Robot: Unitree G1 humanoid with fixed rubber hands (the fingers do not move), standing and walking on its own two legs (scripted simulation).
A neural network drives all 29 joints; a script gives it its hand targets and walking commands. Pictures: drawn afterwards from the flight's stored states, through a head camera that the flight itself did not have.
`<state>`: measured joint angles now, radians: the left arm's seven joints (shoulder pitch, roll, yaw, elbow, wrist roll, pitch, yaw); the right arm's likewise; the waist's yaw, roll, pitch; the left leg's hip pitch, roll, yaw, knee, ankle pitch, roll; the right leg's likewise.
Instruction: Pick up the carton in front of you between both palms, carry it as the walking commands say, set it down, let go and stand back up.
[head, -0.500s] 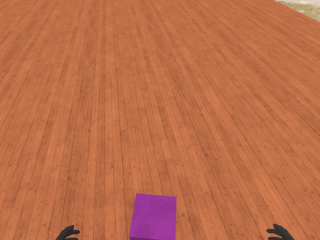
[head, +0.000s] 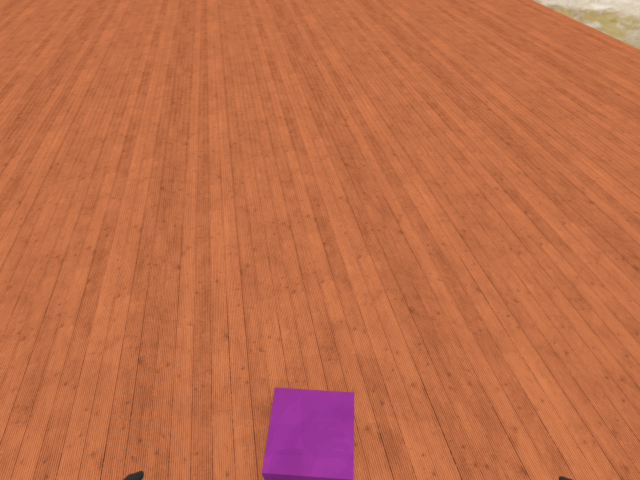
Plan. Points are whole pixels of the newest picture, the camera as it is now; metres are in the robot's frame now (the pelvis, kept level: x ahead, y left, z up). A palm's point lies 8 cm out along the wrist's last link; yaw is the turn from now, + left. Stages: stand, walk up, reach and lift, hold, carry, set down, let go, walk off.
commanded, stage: stand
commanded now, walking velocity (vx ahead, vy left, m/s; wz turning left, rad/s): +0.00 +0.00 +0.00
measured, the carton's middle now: (312, 446) +0.38 +0.07 -0.65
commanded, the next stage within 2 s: none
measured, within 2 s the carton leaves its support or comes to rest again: neither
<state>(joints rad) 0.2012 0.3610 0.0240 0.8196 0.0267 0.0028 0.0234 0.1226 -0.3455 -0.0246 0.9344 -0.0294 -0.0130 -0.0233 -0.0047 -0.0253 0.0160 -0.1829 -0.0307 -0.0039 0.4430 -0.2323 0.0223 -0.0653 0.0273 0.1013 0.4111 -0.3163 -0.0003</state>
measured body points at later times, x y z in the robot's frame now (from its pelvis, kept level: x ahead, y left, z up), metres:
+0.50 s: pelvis -0.01 +0.00 +0.00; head -0.02 +0.01 +0.45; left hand +0.09 +0.31 -0.11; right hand +0.09 -0.31 -0.11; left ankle +0.00 +0.10 -0.74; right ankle -0.06 -0.13 -0.74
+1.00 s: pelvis -0.02 +0.00 +0.01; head -0.02 +0.01 +0.46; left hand +0.08 +0.31 -0.11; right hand +0.09 -0.32 -0.11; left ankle +0.00 +0.10 -0.74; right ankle -0.06 -0.13 -0.74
